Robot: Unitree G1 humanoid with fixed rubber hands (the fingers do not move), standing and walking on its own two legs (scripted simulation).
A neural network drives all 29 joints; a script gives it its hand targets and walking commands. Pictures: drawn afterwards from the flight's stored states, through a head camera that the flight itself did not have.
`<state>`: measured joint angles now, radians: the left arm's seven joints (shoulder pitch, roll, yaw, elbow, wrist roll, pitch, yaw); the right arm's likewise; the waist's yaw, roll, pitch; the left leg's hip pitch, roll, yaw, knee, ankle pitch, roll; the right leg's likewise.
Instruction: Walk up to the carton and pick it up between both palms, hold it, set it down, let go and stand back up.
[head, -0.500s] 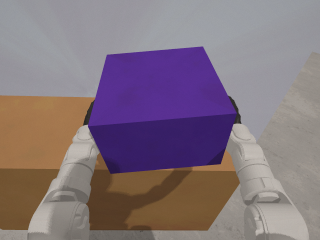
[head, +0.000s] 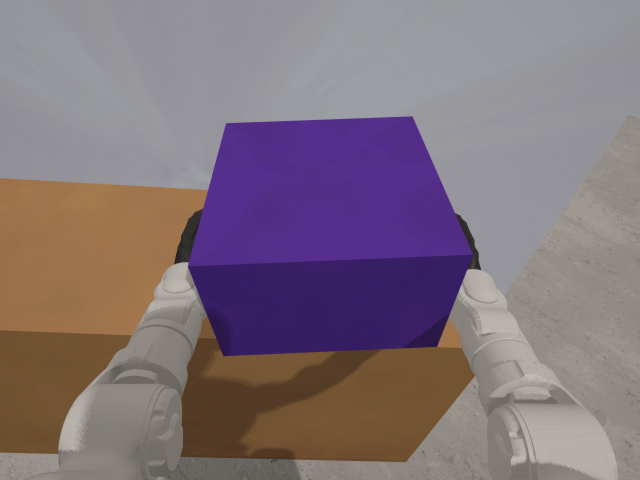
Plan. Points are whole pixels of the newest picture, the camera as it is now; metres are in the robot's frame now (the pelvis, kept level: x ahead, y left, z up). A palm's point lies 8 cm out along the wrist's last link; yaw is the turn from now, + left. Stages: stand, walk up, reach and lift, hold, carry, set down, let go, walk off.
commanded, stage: set down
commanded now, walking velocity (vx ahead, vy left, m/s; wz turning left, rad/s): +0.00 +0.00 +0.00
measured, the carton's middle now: (324, 227) +0.44 +0.01 +0.11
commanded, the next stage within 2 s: none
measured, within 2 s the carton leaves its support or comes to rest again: rests again in 1.50 s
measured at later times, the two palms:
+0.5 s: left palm (202, 249) +0.44 +0.19 +0.05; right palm (451, 254) +0.44 -0.18 +0.07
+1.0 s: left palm (200, 249) +0.46 +0.20 +0.03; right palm (435, 260) +0.46 -0.17 +0.04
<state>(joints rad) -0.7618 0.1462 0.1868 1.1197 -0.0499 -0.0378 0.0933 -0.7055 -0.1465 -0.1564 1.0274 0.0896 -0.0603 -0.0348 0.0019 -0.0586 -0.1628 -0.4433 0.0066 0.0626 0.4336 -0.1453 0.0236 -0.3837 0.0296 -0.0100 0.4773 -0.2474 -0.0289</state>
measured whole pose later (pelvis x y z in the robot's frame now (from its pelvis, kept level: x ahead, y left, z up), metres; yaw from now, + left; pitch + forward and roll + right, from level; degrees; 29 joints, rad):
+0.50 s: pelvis +0.04 -0.01 +0.00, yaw +0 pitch +12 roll +1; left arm -0.77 0.16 0.19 1.21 -0.08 -0.17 0.07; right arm -0.71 -0.13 -0.16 1.01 0.09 -0.10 -0.04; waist 0.00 -0.03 -0.16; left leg -0.44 0.01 0.06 0.42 -0.19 0.02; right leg -0.39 0.03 -0.01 0.48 -0.28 -0.02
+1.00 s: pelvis +0.06 +0.01 +0.00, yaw +0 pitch +14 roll +0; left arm -0.79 0.17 0.19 1.29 -0.08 -0.24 0.05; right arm -0.71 -0.11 -0.22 1.17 -0.02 -0.26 -0.05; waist 0.00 -0.04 -0.15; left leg -0.45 0.01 0.06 0.42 -0.23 0.02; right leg -0.40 0.03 -0.01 0.48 -0.28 -0.01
